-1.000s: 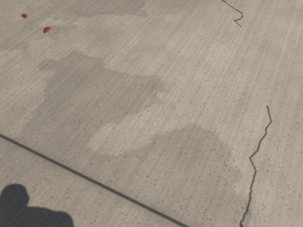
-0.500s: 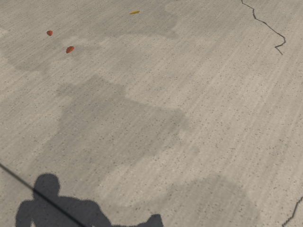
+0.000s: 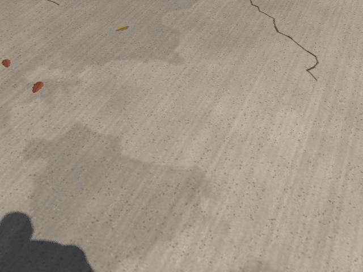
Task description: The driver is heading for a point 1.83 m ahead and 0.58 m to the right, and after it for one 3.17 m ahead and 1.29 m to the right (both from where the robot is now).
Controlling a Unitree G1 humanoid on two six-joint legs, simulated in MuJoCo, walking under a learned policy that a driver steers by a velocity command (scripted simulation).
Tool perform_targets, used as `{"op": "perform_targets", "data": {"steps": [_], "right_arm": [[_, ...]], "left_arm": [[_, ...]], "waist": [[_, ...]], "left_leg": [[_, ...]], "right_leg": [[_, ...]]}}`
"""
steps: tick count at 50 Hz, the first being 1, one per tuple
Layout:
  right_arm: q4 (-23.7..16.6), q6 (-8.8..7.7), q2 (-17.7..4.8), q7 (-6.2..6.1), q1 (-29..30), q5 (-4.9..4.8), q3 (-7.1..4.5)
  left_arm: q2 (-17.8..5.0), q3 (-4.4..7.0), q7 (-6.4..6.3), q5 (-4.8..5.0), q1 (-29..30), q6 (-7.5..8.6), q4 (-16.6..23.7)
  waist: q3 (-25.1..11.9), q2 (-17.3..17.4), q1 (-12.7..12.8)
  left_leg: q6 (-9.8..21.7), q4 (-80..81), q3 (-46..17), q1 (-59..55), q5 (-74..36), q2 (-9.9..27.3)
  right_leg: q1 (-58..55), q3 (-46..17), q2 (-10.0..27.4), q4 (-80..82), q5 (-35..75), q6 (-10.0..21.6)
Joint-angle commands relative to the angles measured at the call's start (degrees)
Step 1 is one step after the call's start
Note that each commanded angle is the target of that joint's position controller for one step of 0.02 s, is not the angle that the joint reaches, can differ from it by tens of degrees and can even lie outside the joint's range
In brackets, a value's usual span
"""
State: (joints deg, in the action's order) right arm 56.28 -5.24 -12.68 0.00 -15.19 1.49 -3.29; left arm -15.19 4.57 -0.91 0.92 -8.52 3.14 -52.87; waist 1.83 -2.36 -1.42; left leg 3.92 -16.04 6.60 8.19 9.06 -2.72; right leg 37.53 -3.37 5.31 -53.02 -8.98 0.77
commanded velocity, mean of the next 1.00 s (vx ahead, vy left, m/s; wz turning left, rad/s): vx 0.06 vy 0.00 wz -0.46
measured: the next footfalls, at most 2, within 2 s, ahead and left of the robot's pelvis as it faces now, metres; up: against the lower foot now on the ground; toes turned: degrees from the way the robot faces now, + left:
right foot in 0.22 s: +0.21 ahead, -0.13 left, +0.00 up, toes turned -8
left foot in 0.66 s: +0.24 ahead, +0.09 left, +0.00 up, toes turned -28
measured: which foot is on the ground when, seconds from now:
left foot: down 0.00-0.22, up 0.24-0.64, down 0.66-1.00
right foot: up 0.00-0.20, down 0.22-0.68, up 0.70-1.00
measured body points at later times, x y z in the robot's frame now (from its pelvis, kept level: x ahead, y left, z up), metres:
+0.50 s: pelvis +0.12 -0.03 -0.01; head +0.16 -0.06 +0.44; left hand +0.32 +0.21 -0.11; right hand +0.20 -0.34 -0.13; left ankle +0.19 +0.13 -0.70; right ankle +0.17 -0.13 -0.75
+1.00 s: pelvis +0.14 -0.01 -0.01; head +0.17 -0.01 +0.44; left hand +0.41 +0.15 -0.12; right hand +0.09 -0.30 -0.12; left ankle +0.20 +0.11 -0.75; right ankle +0.07 -0.13 -0.72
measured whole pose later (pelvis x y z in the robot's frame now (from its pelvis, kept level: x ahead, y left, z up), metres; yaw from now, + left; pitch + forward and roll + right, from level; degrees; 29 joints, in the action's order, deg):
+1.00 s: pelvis +0.14 -0.01 -0.01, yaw -29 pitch +1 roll -1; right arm 47.2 0.3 -14.9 -1.6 -11.0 -0.3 -3.0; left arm -16.2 4.0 -1.1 0.7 -9.5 -2.7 -40.0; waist 1.8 -0.7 -2.1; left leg -0.4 -26.8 1.2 13.8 14.3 2.9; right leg 19.5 -2.5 -0.1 -39.2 -20.3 -3.9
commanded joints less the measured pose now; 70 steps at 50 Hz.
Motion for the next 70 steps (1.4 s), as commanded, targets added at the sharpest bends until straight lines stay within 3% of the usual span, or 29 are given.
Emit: {"op": "perform_targets", "data": {"steps": [1, 7, 10, 11, 12, 13, 14, 15, 16, 19, 29, 32, 33, 34, 35, 36, 37, 38, 39, 42, 46, 49, 51, 52, 53, 54, 56, 58, 70], "right_arm": [[-4.2, -0.13, -9.8, -1.71, 4.9, -0.29, -1.72], [-3.8, 2.75, -11.4, -3.08, 4.1, -2.10, -2.61], [-5.2, 4.08, -11.5, -3.70, 5.7, -2.85, -2.97], [-6.2, 3.89, -10.8, -3.47, 3.7, -1.55, -2.62], [-8.1, 3.43, -5.7, -2.54, 1.5, 1.13, -1.04], [-8.3, 2.82, -6.8, -1.48, 1.9, -0.25, -0.91], [-9.1, 2.78, -8.5, -1.15, 5.5, -2.35, -1.35], [-9.0, 3.22, -8.9, -1.60, 7.2, -2.45, -1.58], [-8.9, 3.86, -9.8, -2.34, 8.5, -1.53, -2.02], [-9.6, 4.95, -8.9, -3.05, 8.0, -1.11, -2.22], [-10.7, 3.96, -8.8, -2.43, 9.6, -1.89, -1.93], [-9.6, 3.02, -9.3, -1.40, 4.8, -2.15, -2.27], [-8.9, 2.96, -11.0, -1.20, 2.3, -1.80, -2.87], [-9.2, 3.30, -15.1, -1.39, 1.1, -0.49, -3.73], [-10.1, 3.73, -18.0, -1.40, 3.9, 1.65, -4.17], [-12.5, 3.54, -14.7, -1.70, 7.9, 1.92, -3.39], [-13.6, 3.52, -11.8, -2.06, 10.5, 1.05, -2.72], [-14.0, 3.62, -10.6, -2.15, 11.5, 0.01, -2.38], [-13.8, 3.73, -10.2, -2.24, 11.0, -0.94, -2.10], [-13.1, 4.39, -10.4, -2.40, 7.3, -0.84, -1.81], [-12.4, 4.86, -12.4, -2.34, 5.6, -1.26, -2.20], [-11.8, 5.07, -13.8, -1.63, 4.5, -2.04, -2.38], [-10.9, 4.92, -12.3, -1.32, 3.7, -2.96, -1.69], [-10.3, 4.28, -10.9, -0.98, 1.8, -2.25, -1.09], [-11.3, 3.35, -7.5, -0.22, 0.8, 0.36, 0.09], [-11.9, 3.00, -5.8, -0.22, 1.8, -0.02, 0.65], [-11.4, 3.37, -9.0, -0.51, 5.4, -0.15, 0.16], [-10.4, 4.18, -10.9, -0.97, 4.8, -0.33, -0.29], [-5.5, 4.31, -9.5, -1.64, 3.2, -0.86, -0.11]], "left_arm": [[-1.3, -0.02, 0.71, -0.50, -1.0, -0.35, 2.9], [-3.5, 0.63, 2.55, -0.66, 3.5, -1.35, 7.6], [-6.4, 2.34, 3.07, -0.65, -4.2, -0.95, 6.9], [-12.2, 4.15, 2.08, -1.08, -8.5, -0.89, 6.9], [-16.7, 4.69, 1.14, -1.52, -9.2, -1.27, 7.6], [-13.1, 3.46, 1.53, -1.87, -10.3, -1.20, 8.5], [-11.1, 3.05, 1.58, -1.53, -6.0, -1.00, 10.3], [-9.6, 2.69, 1.21, -0.47, -2.1, -1.13, 11.2], [-8.3, 2.24, 0.82, -0.02, 0.2, -1.59, 11.9], [-9.1, 2.48, -0.14, -1.18, 1.2, -2.53, 12.9], [-10.5, 2.99, -1.51, -0.74, 0.8, -4.29, 15.4], [-10.4, 2.79, -1.79, -0.08, 2.0, -5.12, 16.5], [-9.4, 2.47, -1.97, 0.19, 1.2, -5.40, 16.7], [-6.0, 1.64, -1.92, 0.04, -1.0, -5.55, 16.9], [-7.1, 2.19, -1.60, 0.43, 0.0, -4.78, 19.5], [-12.0, 3.54, -1.10, -0.55, -1.2, -4.15, 18.2], [-12.9, 4.11, -0.87, -0.28, -3.0, -4.33, 16.4], [-11.1, 3.86, -1.12, -0.40, -4.6, -4.94, 14.8], [-9.5, 3.39, -1.21, -0.68, -5.0, -5.41, 14.5], [-6.5, 2.06, -1.07, 0.08, -1.9, -5.47, 16.0], [-3.9, 0.15, -0.55, -0.49, 1.8, -5.03, 17.9], [-5.5, 0.43, -0.15, -0.15, 0.5, -4.96, 17.2], [-5.8, 0.61, 0.03, -0.48, -2.8, -4.91, 15.4], [-7.8, 0.93, -0.32, -0.76, -3.6, -5.02, 15.6], [-12.1, 1.59, -1.01, -1.49, -5.2, -5.36, 16.0], [-9.0, 0.43, -0.44, -2.12, -1.6, -5.19, 15.6], [-4.8, -0.54, 0.49, -2.36, 1.9, -3.97, 15.6], [-6.3, -0.33, 0.73, -2.07, 1.3, -3.26, 15.2], [-4.8, -0.94, 0.30, -1.52, 0.3, -2.96, 10.9]], "waist": [[-3.0, 6.8, 1.9], [-2.8, 7.2, 0.7], [-6.4, 5.0, 4.8], [-10.8, -3.6, 5.7], [-15.5, -15.1, 2.1], [-23.8, -9.9, 4.1], [-18.9, -5.3, 4.0], [-13.8, -0.6, 2.9], [-10.8, 1.5, 2.2], [-9.2, -3.1, 0.3], [-8.8, -7.0, 2.3], [-8.7, -7.2, -0.3], [-8.8, -5.6, -1.0], [-9.6, 5.3, 0.6], [-6.0, 20.9, 2.2], [-5.5, 16.0, 2.8], [-5.5, 11.5, 3.7], [-5.0, 9.4, 4.0], [-4.3, 9.3, 3.4], [-3.4, 10.6, 1.2], [-5.1, 13.6, -0.8], [-5.0, 14.3, -0.9], [-4.2, 12.1, 1.2], [-6.2, 9.0, 0.8], [-10.4, -3.4, -1.1], [-9.8, -10.0, -1.9], [-6.7, -5.8, -0.8], [-3.3, -4.6, 0.1], [-2.2, 1.3, -0.1]], "left_leg": [[6.6, 4.1, -0.5, 2.9, -34.8, 14.3], [5.6, -3.3, -0.4, -6.6, -32.7, 18.6], [1.4, -19.5, 1.9, -5.6, -36.2, 15.2], [-3.0, -33.7, 3.7, 3.3, -22.4, 10.2], [-7.1, -52.7, 2.0, 23.0, 28.7, -0.5], [-6.3, -60.5, -10.5, 26.8, 32.5, -1.0], [-5.5, -61.4, -12.0, 30.1, 28.1, 1.1], [-5.6, -58.1, -11.6, 31.0, 23.4, 3.1], [-5.9, -53.9, -11.4, 29.6, 20.2, 4.4], [-6.5, -44.5, -10.5, 23.0, 15.5, 3.2], [-7.4, -24.3, -12.0, 16.3, 10.4, 0.8], [-5.4, -11.0, -10.5, 8.0, 5.2, 0.5], [-4.0, -5.6, -11.8, 2.1, 1.8, 3.8], [0.2, -2.2, -22.4, -4.5, 1.0, 16.5], [9.2, 1.5, -36.6, -0.6, -7.7, 25.3], [11.4, 0.7, -35.0, 1.5, -10.9, 26.7], [8.9, -1.0, -28.4, 2.3, -12.3, 22.8], [6.5, -2.3, -23.5, 1.8, -11.9, 19.1], [6.2, -2.7, -21.4, 1.1, -13.0, 18.0], [7.5, -2.4, -16.5, -0.6, -15.3, 15.7], [7.8, -3.4, -14.5, -2.3, -15.9, 16.1], [8.0, -5.1, -15.3, -0.8, -17.7, 16.7], [4.9, -7.6, -14.3, 2.3, -16.0, 15.1], [1.2, -9.4, -13.2, 6.5, -11.0, 13.8], [-3.3, -17.7, -7.9, 12.5, 3.1, 9.1], [-5.7, -14.7, -6.6, 11.1, 13.6, 6.9], [-7.0, -12.1, -6.4, 7.1, 3.8, 6.8], [-7.2, -11.7, -6.3, 5.9, -0.4, 6.8], [-7.3, -9.2, -6.0, 2.3, -2.1, 6.8]], "right_leg": [[-7.6, 2.3, -0.3, 8.9, 9.4, -0.5], [-5.9, 4.6, -1.7, 16.0, 2.0, 1.2], [-17.7, 7.2, -6.2, 26.0, 6.3, 4.8], [-29.8, -4.0, 0.2, 27.4, 30.8, 8.8], [-45.2, -23.7, 13.6, 25.0, 55.7, 19.7], [-47.7, -30.4, 15.9, 28.3, 42.4, 23.6], [-43.0, -26.0, 13.5, 30.1, 33.4, 21.3], [-37.2, -21.3, 10.6, 31.6, 24.9, 17.8], [-31.4, -19.0, 8.7, 33.1, 18.1, 15.5], [-23.3, -16.5, 4.6, 35.4, 11.9, 13.8], [-22.4, -23.1, 2.1, 35.7, -4.6, 10.9], [-21.4, -24.0, 0.2, 32.7, -1.6, 8.7], [-18.0, -22.2, -2.3, 29.9, -4.3, 6.4], [-10.0, -14.8, -8.0, 17.4, -16.1, 3.3], [0.1, -5.2, -15.3, 5.3, -26.0, 0.7], [-0.1, -7.1, -10.9, -6.0, -24.0, -1.0], [-1.5, -6.6, -10.7, -10.2, -20.3, -1.7], [-1.7, -5.8, -10.6, -13.2, -17.7, -2.7], [-0.6, -5.6, -10.6, -16.4, -15.7, -3.7], [-1.3, -2.9, -10.0, -12.3, -13.5, -5.3], [-10.4, 1.0, -6.1, 6.3, -14.8, -5.7], [-18.5, 4.3, -6.6, 18.3, -11.2, -4.5], [-27.5, 4.5, -7.0, 34.2, 1.6, -1.7], [-35.2, -0.6, -3.1, 34.4, 9.2, 0.1], [-42.7, -11.1, 7.2, 30.1, 28.3, 3.7], [-34.3, -12.8, 10.7, 30.3, 25.0, 10.2], [-30.1, -8.1, 3.6, 31.0, 8.6, 6.7], [-26.6, -6.3, 0.8, 31.2, 4.8, 4.0], [-25.9, -3.9, -1.7, 29.6, 5.2, 2.8]]}}
Keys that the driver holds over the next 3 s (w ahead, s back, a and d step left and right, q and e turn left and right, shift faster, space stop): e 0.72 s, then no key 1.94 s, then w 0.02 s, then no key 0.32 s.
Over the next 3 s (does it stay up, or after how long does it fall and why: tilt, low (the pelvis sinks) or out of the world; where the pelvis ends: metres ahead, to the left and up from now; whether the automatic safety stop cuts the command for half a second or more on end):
stays up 0.15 -0.02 -0.01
